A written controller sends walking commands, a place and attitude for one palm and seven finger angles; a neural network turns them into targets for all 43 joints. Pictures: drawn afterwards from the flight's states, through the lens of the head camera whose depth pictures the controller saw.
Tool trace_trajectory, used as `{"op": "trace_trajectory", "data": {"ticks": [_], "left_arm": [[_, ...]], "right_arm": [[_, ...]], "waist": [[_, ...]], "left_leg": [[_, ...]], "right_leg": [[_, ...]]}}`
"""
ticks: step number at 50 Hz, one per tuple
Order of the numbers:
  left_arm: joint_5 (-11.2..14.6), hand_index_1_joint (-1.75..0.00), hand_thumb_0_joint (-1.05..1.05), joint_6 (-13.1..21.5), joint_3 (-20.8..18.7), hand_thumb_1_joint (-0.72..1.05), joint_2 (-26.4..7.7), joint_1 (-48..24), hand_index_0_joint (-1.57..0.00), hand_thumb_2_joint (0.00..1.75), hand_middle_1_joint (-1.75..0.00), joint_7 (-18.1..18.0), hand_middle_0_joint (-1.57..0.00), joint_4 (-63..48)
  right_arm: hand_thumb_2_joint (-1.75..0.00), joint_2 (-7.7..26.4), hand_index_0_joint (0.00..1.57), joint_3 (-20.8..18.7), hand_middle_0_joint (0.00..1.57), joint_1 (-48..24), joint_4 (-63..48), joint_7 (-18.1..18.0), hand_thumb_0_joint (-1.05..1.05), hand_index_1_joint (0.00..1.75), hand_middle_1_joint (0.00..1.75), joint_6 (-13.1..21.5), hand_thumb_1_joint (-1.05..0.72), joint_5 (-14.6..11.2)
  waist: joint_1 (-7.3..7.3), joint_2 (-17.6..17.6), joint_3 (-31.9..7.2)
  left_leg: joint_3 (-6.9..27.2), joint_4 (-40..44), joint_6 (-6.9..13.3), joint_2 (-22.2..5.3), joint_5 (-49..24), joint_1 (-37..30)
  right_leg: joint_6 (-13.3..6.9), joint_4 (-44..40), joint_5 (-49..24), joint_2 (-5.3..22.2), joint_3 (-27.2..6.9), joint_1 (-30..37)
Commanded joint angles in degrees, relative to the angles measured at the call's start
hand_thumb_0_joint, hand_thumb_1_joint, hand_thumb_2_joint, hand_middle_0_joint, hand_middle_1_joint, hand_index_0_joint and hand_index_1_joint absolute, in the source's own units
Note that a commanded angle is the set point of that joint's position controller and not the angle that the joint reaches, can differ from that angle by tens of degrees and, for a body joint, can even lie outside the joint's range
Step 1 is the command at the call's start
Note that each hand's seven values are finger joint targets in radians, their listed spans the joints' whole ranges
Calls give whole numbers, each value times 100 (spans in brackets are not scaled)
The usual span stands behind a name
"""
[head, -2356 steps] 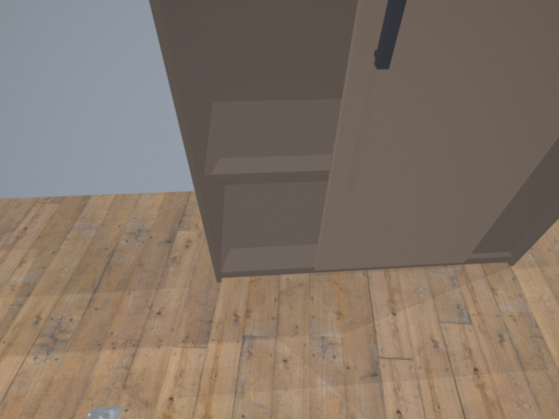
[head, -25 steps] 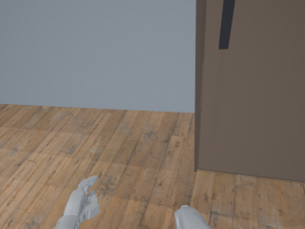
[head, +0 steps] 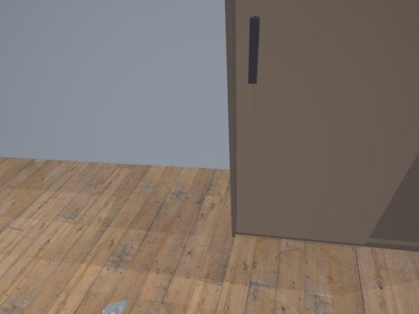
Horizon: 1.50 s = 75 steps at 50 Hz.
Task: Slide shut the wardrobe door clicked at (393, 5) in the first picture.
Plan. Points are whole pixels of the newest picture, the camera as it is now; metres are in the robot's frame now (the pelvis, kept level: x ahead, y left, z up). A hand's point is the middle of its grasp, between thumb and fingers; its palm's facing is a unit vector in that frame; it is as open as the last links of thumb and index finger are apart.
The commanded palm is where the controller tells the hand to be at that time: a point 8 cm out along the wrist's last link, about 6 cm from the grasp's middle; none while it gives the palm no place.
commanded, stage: stop stepping back and stand still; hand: right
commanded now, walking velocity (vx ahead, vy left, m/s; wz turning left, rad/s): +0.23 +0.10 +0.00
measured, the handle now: (253, 50) +0.75 -0.11 +0.24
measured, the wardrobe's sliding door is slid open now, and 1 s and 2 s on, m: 0.01 0.01 0.01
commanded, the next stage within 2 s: let the arm hang, fingers relaxed in 0.38 s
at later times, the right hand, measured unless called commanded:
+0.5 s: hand out of the picture +0.18 -0.33 +0.17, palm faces +0.56 +0.69 -0.46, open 7.4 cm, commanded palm none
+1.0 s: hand out of the picture +0.06 -0.22 -0.17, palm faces +0.12 +0.97 -0.22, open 7.1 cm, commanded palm none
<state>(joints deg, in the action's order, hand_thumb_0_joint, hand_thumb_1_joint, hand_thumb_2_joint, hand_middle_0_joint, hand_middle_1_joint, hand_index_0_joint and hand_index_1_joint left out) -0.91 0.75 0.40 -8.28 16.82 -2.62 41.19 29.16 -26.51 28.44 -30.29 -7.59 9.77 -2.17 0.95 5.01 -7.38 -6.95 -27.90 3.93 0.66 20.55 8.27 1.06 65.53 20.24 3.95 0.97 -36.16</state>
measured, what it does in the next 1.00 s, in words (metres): steps on the spot: right foot, then left foot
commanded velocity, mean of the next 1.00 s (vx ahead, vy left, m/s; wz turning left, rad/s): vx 0.04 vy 0.06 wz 0.00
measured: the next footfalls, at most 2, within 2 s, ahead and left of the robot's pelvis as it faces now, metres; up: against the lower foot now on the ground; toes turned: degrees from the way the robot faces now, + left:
right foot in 0.14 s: +0.05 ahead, -0.18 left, +0.00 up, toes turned -10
left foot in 0.38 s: +0.09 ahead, +0.08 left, +0.00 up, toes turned -5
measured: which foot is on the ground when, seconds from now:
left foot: down 0.00-0.14, up 0.16-0.36, down 0.38-1.00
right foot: up 0.00-0.12, down 0.14-0.74, up 0.76-0.90, down 0.92-1.00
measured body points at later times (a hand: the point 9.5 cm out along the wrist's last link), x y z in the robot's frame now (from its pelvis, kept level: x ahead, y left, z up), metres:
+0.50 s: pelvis +0.01 -0.04 -0.01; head +0.00 -0.04 +0.44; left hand +0.18 +0.17 -0.11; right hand +0.15 -0.37 +0.19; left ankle +0.03 +0.08 -0.74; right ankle +0.02 -0.16 -0.70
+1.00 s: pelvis +0.01 -0.03 +0.00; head +0.04 -0.04 +0.45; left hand +0.06 +0.21 -0.15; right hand +0.06 -0.27 -0.15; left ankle +0.05 +0.08 -0.74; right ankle -0.02 -0.11 -0.74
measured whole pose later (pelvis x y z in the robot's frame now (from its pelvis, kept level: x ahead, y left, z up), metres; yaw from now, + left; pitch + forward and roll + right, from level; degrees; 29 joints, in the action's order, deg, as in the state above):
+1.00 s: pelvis +0.01 -0.03 +0.00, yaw -7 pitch +0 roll +1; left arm -1.8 -2.0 -0.7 -10.7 14.6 -1.0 57.9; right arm 11.3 -1.0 11.2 55.9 -1.6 -0.4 0.5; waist -1.4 0.0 3.4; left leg -2.3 -27.4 0.6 0.7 12.4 14.7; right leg -2.6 29.7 18.0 -0.7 2.6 -11.5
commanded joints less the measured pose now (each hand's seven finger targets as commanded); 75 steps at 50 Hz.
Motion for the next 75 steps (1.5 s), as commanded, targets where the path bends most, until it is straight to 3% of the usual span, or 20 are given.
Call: {"op": "trace_trajectory", "data": {"ticks": [1,5,7,8,16,18,19,21,23,24,25,27,28,30,34,36,38,42,49,75], "left_arm": [[37,-30,0,469,-295,90,-968,-996,-20,90,-30,-323,-20,-1115],[-7,-30,0,753,-274,90,-1093,-767,-20,90,-30,-407,-20,-1303],[48,-30,0,794,-345,90,-1317,-889,-20,90,-30,-357,-20,-1482],[41,-30,0,827,-333,90,-1185,-994,-20,90,-30,-291,-20,-1472],[80,-30,0,672,-355,90,-1003,-814,-20,90,-30,15,-20,-1602],[142,-30,0,557,-368,90,-840,-845,-20,90,-30,3,-20,-1621],[191,-30,0,632,-337,90,-941,-923,-20,90,-30,-44,-20,-1648],[104,-30,0,736,-212,90,-873,-732,-20,90,-30,2,-20,-1317],[133,-30,0,647,-247,90,-929,-755,-20,90,-30,-35,-20,-1224],[-27,-30,0,802,-392,90,-1151,-572,-20,90,-30,506,-20,63],[27,-30,0,257,-376,90,-1125,-135,-20,90,-30,419,-20,49],[-93,-30,0,167,-407,90,-1699,-223,-20,90,-30,320,-20,-251],[-186,-30,0,124,-413,90,-1799,-217,-20,90,-30,257,-20,-368],[-313,-30,0,183,-363,90,-1710,-490,-20,90,-30,181,-20,-455],[-225,-30,0,4,-242,90,-1640,-959,-20,90,-30,182,-20,-37],[-33,-30,0,-115,-169,90,-852,-732,-20,90,-30,247,-20,52],[-39,-30,0,-233,-190,90,-847,-465,-20,90,-30,283,-20,332],[-72,-30,0,-258,-263,90,-709,-147,-20,90,-30,182,-20,816],[-75,-30,0,-82,-155,90,-834,-231,-20,90,-30,90,-20,1483],[-37,-30,0,4,-68,90,-691,-4,-20,90,-30,59,-20,2311]], "right_arm": [[-90,192,20,111,20,-1085,106,-140,0,30,30,-47,-90,-9],[-90,31,20,526,20,-1725,-834,-248,0,30,30,75,-90,15],[-90,309,20,309,20,-1933,-1514,-261,0,30,30,297,-90,61],[-90,704,20,-69,20,-2036,-1756,-244,0,30,30,471,-90,141],[-90,529,20,-658,20,94,-1001,-206,0,30,30,325,-90,61],[-90,594,20,-682,20,15,-439,-226,0,30,30,142,-90,66],[-90,406,20,-538,20,107,-55,-233,0,30,30,29,-90,-25],[-90,649,20,-654,20,-522,-164,-281,0,30,30,155,-90,6],[-90,247,20,-288,20,-541,-122,-258,0,30,30,90,-90,-1],[-90,-1208,20,1987,20,-966,3409,427,0,30,30,-777,-90,476],[-90,-1088,20,1863,20,-876,3629,646,0,30,30,-1103,-90,447],[-90,-1448,20,1964,20,-354,3829,713,0,30,30,-1186,-90,340],[-90,-1228,20,1983,20,-694,3940,694,0,30,30,-1169,-90,373],[-90,-1185,20,2080,20,-1279,4449,752,0,30,30,-1089,-90,364],[-90,-1023,20,2221,20,-869,6228,749,0,30,30,-1024,-90,297],[-90,-444,20,2222,20,-777,6864,706,0,30,30,-879,-90,354],[-90,-410,20,2318,20,-1385,7117,744,0,30,30,-911,-90,368],[-90,-1059,20,2275,20,-1644,7612,604,0,30,30,-805,-90,381],[-90,-1245,20,2441,20,-1747,8467,586,0,30,30,-919,-90,254],[-90,-1408,20,2521,20,-1447,9540,580,0,30,30,-915,-90,278]], "waist": [[-148,-65,1402],[-245,-263,666],[-211,-2747,880],[-171,-2304,1192],[92,-1541,352],[88,1109,542],[86,1228,845],[-119,564,431],[-151,683,710],[-739,151,671],[-665,-171,767],[-350,-2219,570],[-468,-1728,491],[-348,-497,480],[122,-1052,16],[-23,694,68],[-228,-412,413],[-331,-106,391],[-127,-1292,429],[-127,-566,1066]], "left_leg": [[1353,1754,648,-1642,2495,1780],[442,-244,235,-910,1007,1261],[30,-2681,-359,38,1427,2893],[541,-3160,-344,-178,1017,2820],[-267,-587,-298,93,206,-830],[2612,1216,459,-1400,1571,-285],[3676,1690,821,-2141,905,143],[2972,1182,872,-2070,-430,256],[1812,928,584,-1621,134,1161],[-82,-565,127,-1646,-1705,1330],[-11,-1184,-226,-1052,-1368,1929],[128,-3378,-799,-197,1488,2903],[736,-4247,-712,-307,1798,2987],[1076,-4021,-670,-482,1157,2716],[544,-978,-673,-270,-203,464],[2649,654,-165,-1560,-1384,284],[2711,1428,444,-1832,184,1392],[2027,718,472,-1464,-2775,383],[970,425,-351,-586,-2107,-14],[999,809,-337,-644,-1554,139]], "right_leg": [[-150,-1731,459,248,398,1090],[-251,-3877,-13,103,624,2799],[-950,-5319,736,1993,-2701,3362],[-1179,-5824,886,2274,-3057,2738],[-358,-4103,1759,871,171,433],[-95,-1053,1438,-105,650,-219],[-107,-27,1359,-194,116,-439],[-75,-236,886,136,-86,72],[-132,-1575,461,271,20,1201],[-58,-2336,275,504,360,1263],[35,-2759,-1274,110,322,2013],[-995,-4039,-3365,1816,-2212,2023],[-1522,-4424,-2957,2342,-2804,1941],[-1630,-4209,-3298,1935,-2653,1806],[-747,-3426,-2910,888,-658,1545],[-44,-2197,517,-374,202,833],[-162,-1538,1076,-340,32,1595],[-125,-2249,475,-211,-97,1641],[-345,-4406,-2346,347,-541,2636],[-378,-5013,-1432,207,-414,2687]]}}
